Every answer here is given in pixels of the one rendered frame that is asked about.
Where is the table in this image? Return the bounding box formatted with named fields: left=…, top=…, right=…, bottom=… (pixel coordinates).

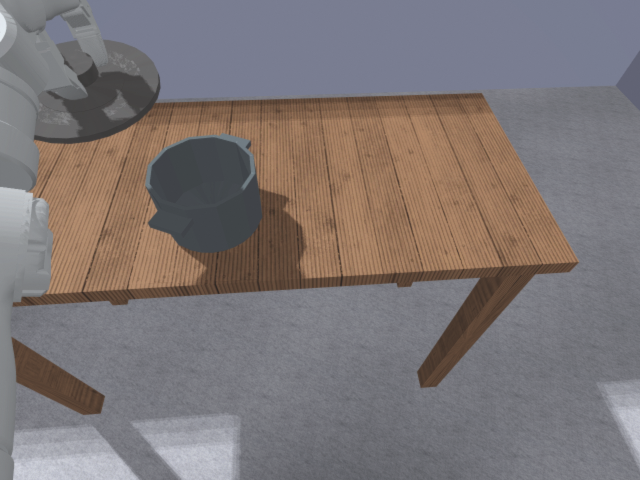
left=12, top=93, right=579, bottom=415

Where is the left robot upper arm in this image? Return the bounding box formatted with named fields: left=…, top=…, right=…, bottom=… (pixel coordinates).
left=0, top=187, right=53, bottom=480

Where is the pot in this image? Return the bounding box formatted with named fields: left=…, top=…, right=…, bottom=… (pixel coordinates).
left=145, top=133, right=262, bottom=253

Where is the robot left forearm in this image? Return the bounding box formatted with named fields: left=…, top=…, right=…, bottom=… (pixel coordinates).
left=0, top=0, right=50, bottom=192

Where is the robot left hand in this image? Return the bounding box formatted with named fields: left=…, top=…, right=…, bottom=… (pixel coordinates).
left=35, top=0, right=108, bottom=100

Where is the lid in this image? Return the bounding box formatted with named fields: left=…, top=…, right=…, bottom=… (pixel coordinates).
left=34, top=40, right=160, bottom=144

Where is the knob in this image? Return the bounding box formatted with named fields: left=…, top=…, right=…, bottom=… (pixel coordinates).
left=61, top=51, right=99, bottom=88

